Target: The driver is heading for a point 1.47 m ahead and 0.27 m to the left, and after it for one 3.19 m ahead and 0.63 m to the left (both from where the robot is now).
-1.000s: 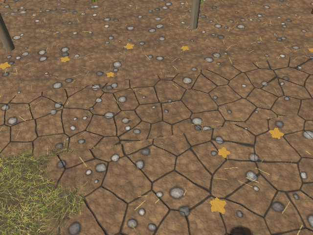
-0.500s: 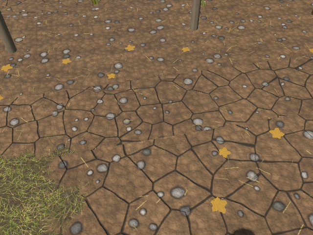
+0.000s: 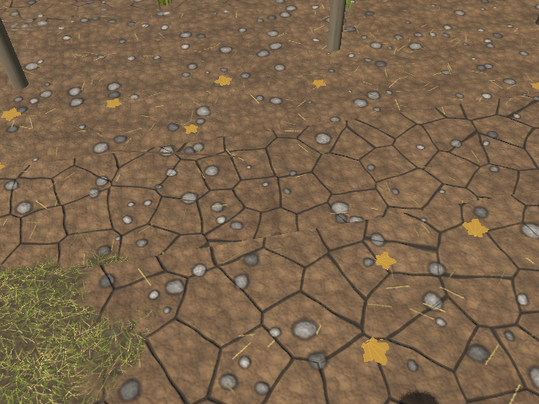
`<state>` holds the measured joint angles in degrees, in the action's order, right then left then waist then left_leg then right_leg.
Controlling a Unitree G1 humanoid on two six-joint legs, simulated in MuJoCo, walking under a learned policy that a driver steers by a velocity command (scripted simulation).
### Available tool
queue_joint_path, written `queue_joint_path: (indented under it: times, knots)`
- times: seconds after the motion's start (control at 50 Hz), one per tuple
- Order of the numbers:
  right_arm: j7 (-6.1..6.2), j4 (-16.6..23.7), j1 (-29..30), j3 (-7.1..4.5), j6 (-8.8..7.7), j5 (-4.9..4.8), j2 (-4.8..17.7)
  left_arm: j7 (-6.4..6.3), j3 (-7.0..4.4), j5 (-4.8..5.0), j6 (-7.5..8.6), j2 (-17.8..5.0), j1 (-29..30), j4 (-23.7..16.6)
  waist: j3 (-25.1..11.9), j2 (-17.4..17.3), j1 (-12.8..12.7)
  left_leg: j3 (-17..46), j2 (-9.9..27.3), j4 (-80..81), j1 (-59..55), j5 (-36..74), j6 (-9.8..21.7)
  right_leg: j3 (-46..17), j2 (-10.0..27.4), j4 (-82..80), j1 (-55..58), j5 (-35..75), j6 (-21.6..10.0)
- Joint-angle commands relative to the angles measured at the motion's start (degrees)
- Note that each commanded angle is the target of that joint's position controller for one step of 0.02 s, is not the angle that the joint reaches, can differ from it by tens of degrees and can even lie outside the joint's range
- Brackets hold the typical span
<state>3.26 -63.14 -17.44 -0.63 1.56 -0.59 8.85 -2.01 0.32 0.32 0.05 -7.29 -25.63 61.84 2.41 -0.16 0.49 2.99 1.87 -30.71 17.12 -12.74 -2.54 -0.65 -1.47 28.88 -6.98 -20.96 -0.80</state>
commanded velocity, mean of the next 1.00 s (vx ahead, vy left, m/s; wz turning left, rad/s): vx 0.25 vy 0.00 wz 0.00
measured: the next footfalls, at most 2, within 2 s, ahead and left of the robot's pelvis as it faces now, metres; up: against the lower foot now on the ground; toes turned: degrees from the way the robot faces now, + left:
right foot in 0.70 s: +0.31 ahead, -0.09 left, +0.00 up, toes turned -3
left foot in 1.04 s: +0.30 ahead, +0.14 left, +0.00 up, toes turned +1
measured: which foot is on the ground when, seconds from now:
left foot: down 0.00-0.74, up 0.76-1.00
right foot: down 0.00-0.30, up 0.32-0.68, down 0.70-1.00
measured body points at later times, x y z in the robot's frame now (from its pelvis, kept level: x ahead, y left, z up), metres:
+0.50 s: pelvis +0.12 +0.05 +0.01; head +0.12 +0.06 +0.46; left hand +0.20 +0.30 -0.13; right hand +0.04 -0.18 -0.13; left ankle +0.05 +0.12 -0.73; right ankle +0.13 -0.12 -0.66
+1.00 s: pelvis +0.29 +0.02 +0.00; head +0.30 +0.02 +0.45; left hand +0.31 +0.24 -0.15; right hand +0.34 -0.22 -0.15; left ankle +0.28 +0.14 -0.69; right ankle +0.27 -0.08 -0.73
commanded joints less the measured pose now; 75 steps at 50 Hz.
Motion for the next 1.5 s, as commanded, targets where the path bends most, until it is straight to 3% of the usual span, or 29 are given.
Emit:
queue_joint_path:
  times: [0.02,0.1,0.18,0.28,0.32,0.34,0.38,0.42,0.56,0.66,0.7,0.72,0.74,0.76,0.78,0.8,0.82,0.88,0.9,1.0,1.06,1.08,1.1,1.12,1.16,1.2,1.32,1.36,1.5]
  knots:
    - [0.15,0.6,-4.4,-0.72,-0.19,0.00,4.7,-0.08,-0.64,0.01,0.05,-4.0,-7.6,0.3,3.7,0.3,-0.1,-1.6,-0.8,2.6,-6.8,9.2,1.7,-0.9,1.0,-7.6,-10.9,8.4,0.0]
    - [0.32,0.5,-4.6,-0.96,-0.16,-0.41,4.5,-0.54,-1.68,0.74,-0.34,-6.9,-8.4,0.2,4.8,4.5,-0.8,-7.0,-5.5,-4.1,-2.8,-13.1,2.1,-4.5,2.6,-10.8,-12.5,-17.0,-3.9]
    - [-1.07,5.8,4.0,-0.78,-3.98,-1.28,3.9,-0.70,-3.27,0.86,1.66,-11.3,-6.2,-2.7,13.9,11.1,-3.1,-3.2,0.5,-21.7,17.0,-14.0,5.5,-25.5,19.3,-19.7,-10.9,-21.0,-13.9]
    - [-2.90,-0.1,-13.2,-2.52,-6.40,-1.24,5.0,0.09,-3.00,1.96,2.22,-10.9,-1.1,-4.4,3.9,3.5,5.1,-7.5,-4.0,-0.1,-13.3,-2.6,6.4,-9.6,9.0,-2.5,-17.3,-0.6,-7.1]
    - [-3.54,-1.6,-27.7,-4.66,-7.10,-0.17,14.8,0.53,-1.17,2.26,4.62,-4.4,1.8,-8.6,-3.3,-21.2,8.7,38.1,19.2,20.5,-27.7,-14.2,17.4,-1.5,-3.6,35.1,-35.1,-7.9,-2.7]
    - [-3.61,-0.5,-21.4,-3.12,-7.95,0.75,10.7,0.86,-1.69,2.75,5.85,-6.6,2.0,-8.8,0.7,-13.1,4.8,40.1,21.1,21.1,-23.0,-15.0,17.9,-7.5,-0.1,43.3,-38.7,-6.5,-4.2]
    - [-4.08,2.6,-11.3,-2.04,-8.34,0.34,8.0,1.32,-2.21,2.19,6.38,-7.8,2.9,-8.7,4.5,-3.9,1.4,23.4,16.6,20.3,-16.2,-4.6,14.5,-6.3,5.0,42.9,-37.5,4.4,-5.8]
    - [-3.98,3.0,-9.1,-1.16,-7.82,0.48,5.8,1.27,-3.70,0.95,5.76,-10.2,4.3,-8.6,3.3,-4.6,0.3,9.9,10.3,20.9,-14.0,9.6,10.9,-4.0,7.8,34.5,-31.6,11.9,-5.5]
    - [-1.69,2.1,-12.1,-1.32,-6.94,0.71,10.4,2.01,-3.21,1.14,4.63,-6.9,22.3,-15.7,4.9,-4.5,2.3,1.8,7.1,24.0,-11.8,19.0,11.9,1.9,4.7,8.6,-27.6,20.4,-2.1]
    - [-2.28,1.3,-10.9,-1.23,-5.78,1.75,7.7,4.33,-4.78,0.07,4.52,-9.4,10.8,-10.5,-0.5,-3.4,-2.7,-2.8,10.1,8.9,-10.6,44.5,13.6,2.3,3.4,24.1,-18.4,22.1,-4.5]
    - [-2.60,3.7,-4.2,-0.61,-5.78,1.32,7.4,4.65,-6.03,-0.08,5.37,-11.5,-0.2,-6.5,-3.9,-4.9,-9.3,-3.7,6.6,-6.1,-1.4,52.0,11.9,5.1,-0.7,19.3,-0.3,20.0,-6.5]
    - [-2.76,4.7,-0.1,-0.72,-6.54,-0.64,8.7,4.89,-6.33,-0.46,6.18,-12.8,-3.0,-6.1,-4.4,-4.9,-13.1,-1.4,4.4,-18.6,1.5,45.2,9.8,2.3,1.5,4.8,5.2,25.1,-8.1]
    - [-3.02,5.5,-5.0,0.02,-7.46,0.02,5.7,5.03,-7.33,-0.56,6.47,-19.2,-3.0,-5.7,-7.7,12.0,-10.2,-3.9,-5.0,-43.7,8.7,8.0,5.5,-10.1,13.0,-1.7,12.0,51.0,-15.4]
    - [-3.68,2.6,-13.6,0.50,-8.61,0.40,3.7,5.37,-4.58,-0.37,6.41,-13.2,0.5,-7.5,-10.6,14.9,-4.8,3.7,-8.0,-51.7,18.0,-23.1,5.7,-21.3,20.0,-1.6,15.4,73.8,-20.7]
    - [-3.58,2.6,-12.9,-0.77,-8.77,-0.82,7.0,5.56,-3.47,0.20,6.00,-10.2,2.9,-8.3,-8.4,10.9,-3.5,7.9,-6.4,-53.7,18.6,-22.0,5.9,-18.5,20.8,-2.4,9.4,75.4,-19.6]
    - [-2.66,5.1,-11.9,-0.75,-7.48,-2.90,5.2,5.97,-4.42,0.76,5.85,-13.7,6.5,-8.1,-7.9,11.3,-0.3,5.5,-5.3,-54.0,23.4,-17.9,5.5,-22.6,23.5,-6.2,5.8,54.0,-20.8]
    - [-1.48,5.3,-7.8,-1.93,-5.85,-2.68,8.5,6.29,-2.77,1.84,6.26,-8.9,11.0,-9.7,-2.8,1.4,-0.4,5.8,-2.2,-48.0,19.5,-15.7,4.8,-18.0,20.3,-8.7,-4.2,48.8,-18.1]
    - [-0.61,6.1,-9.0,-1.04,-1.56,1.02,2.1,5.23,-1.83,-1.26,5.83,-9.0,17.5,-9.4,-4.6,0.1,5.3,1.0,1.0,-26.0,0.1,-8.7,3.1,-5.1,14.7,-10.4,-19.2,52.2,-14.4]
    - [-1.00,4.3,-10.8,-1.36,-1.41,0.80,2.4,4.73,-1.79,-2.42,5.88,-9.4,15.8,-8.6,-7.5,0.3,5.1,-1.7,-0.5,-25.5,-6.4,0.6,2.3,-0.8,12.1,-9.1,-20.1,56.8,-14.1]
    - [-2.58,6.1,-4.9,-2.79,-2.50,-0.04,6.3,3.10,-2.80,0.88,5.76,-12.5,10.5,-5.9,-6.4,5.8,1.5,-3.6,-0.5,-21.8,1.2,0.1,4.8,-4.2,14.8,-5.4,-9.1,34.4,-14.5]
    - [-2.95,3.5,-7.5,-2.67,-3.95,0.60,4.0,1.55,-1.95,1.83,5.37,-7.4,13.3,-5.9,-2.3,2.7,3.8,-4.8,-0.3,0.2,-7.2,12.9,6.0,-1.0,10.1,6.4,-13.5,33.2,-9.9]
    - [-2.95,1.9,-9.7,-3.88,-4.62,-0.12,9.6,1.22,-2.10,1.58,5.45,-7.1,10.2,-6.9,-1.0,-7.5,0.5,5.0,4.5,5.5,-8.3,28.9,9.7,4.1,2.5,15.5,-15.6,25.4,-5.8]
    - [-3.14,1.7,-11.4,-2.75,-5.17,0.00,7.0,1.24,-2.10,1.13,5.60,-7.0,10.0,-6.5,0.1,-10.6,1.2,13.9,11.9,8.8,-12.1,42.4,15.0,3.7,0.0,24.4,-22.9,3.1,-3.0]
    - [-3.65,1.7,-11.9,-1.71,-5.80,1.35,5.1,1.32,-2.61,1.51,5.47,-8.1,10.1,-6.7,-0.6,-9.9,1.0,16.5,15.9,9.1,-15.5,49.6,18.1,-0.6,0.9,32.4,-28.6,-8.5,-3.0]
    - [-4.02,2.9,-6.1,-2.72,-6.64,1.10,9.3,1.11,-2.38,2.74,4.17,-6.8,13.2,-8.6,-0.8,-8.1,-1.0,20.9,19.4,8.5,-12.6,36.3,21.0,-6.9,4.6,36.1,-32.8,-9.3,-2.9]
    - [-3.80,4.8,-0.4,-1.11,-6.32,1.62,4.8,1.25,-2.99,1.84,2.34,-7.5,12.7,-6.5,-2.7,0.3,-2.9,9.7,13.5,6.6,-6.2,37.6,16.4,-4.8,5.1,30.2,-22.8,-0.3,-1.4]
    - [-2.33,3.4,2.8,-1.16,-6.12,-0.65,4.7,1.57,-3.18,0.27,1.16,-6.2,6.3,-1.4,-2.0,-5.9,-5.9,-2.5,3.7,1.5,2.2,34.0,9.4,4.2,1.7,8.1,-0.6,21.2,-1.9]
    - [-2.04,2.3,-4.9,-1.67,-6.28,-0.57,3.4,1.42,-3.91,1.82,1.65,-10.3,10.4,-1.5,-2.2,4.3,0.3,-4.1,-1.3,-1.2,-2.8,17.2,4.9,-3.2,6.2,0.7,-1.4,42.1,-4.8]
    - [-1.83,1.2,-1.0,-2.46,-3.37,-0.78,3.3,1.42,-3.31,1.19,2.13,-7.6,12.9,0.4,-4.2,0.8,0.7,-2.5,0.8,7.2,-14.1,20.1,4.0,-2.4,4.8,-3.9,-0.2,37.5,-2.7]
